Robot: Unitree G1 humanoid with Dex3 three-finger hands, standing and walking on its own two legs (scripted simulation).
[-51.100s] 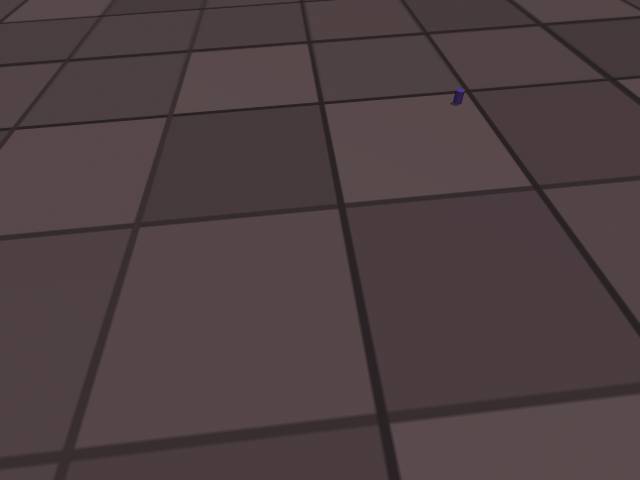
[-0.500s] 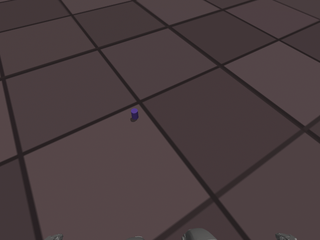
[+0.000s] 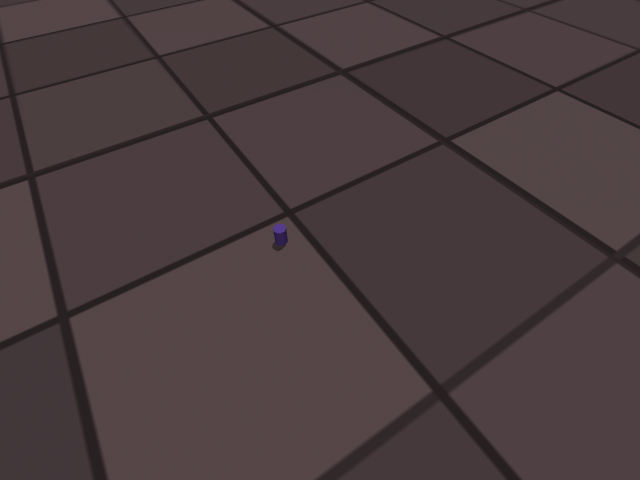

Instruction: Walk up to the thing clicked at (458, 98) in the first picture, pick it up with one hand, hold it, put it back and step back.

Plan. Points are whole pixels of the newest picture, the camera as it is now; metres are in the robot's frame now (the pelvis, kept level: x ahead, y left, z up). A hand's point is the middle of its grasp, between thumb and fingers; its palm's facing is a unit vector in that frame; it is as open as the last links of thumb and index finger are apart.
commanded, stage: step back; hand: left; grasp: from above
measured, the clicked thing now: (280, 234) +1.11 +0.24 -0.72
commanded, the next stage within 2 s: stand in 0.54 s
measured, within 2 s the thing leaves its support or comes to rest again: neither
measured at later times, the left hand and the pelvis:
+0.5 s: hand (189, 473) +0.16 +0.22 -0.13, palm faces +0.01 -0.93 -0.36, open 7.4 cm; pelvis +0.04 -0.03 +0.00, yaw +1 degrees
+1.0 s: hand out of the picture +0.15 +0.22 -0.13, palm faces +0.03 -0.94 -0.33, open 7.4 cm; pelvis +0.08 -0.03 +0.02, yaw +2 degrees
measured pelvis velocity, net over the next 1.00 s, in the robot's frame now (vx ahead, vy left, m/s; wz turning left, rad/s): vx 0.08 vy -0.03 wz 0.03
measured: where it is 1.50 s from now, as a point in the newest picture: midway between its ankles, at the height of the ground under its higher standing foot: outside the picture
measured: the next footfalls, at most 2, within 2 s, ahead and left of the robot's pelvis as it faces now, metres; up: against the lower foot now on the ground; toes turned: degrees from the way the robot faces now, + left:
right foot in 0.30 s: +0.15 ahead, -0.15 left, +0.00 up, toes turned -1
left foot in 0.58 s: +0.07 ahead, +0.11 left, +0.00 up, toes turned +2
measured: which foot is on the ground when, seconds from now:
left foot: down 0.00-0.32, up 0.34-0.56, down 0.58-1.00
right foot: up 0.00-0.28, down 0.30-1.00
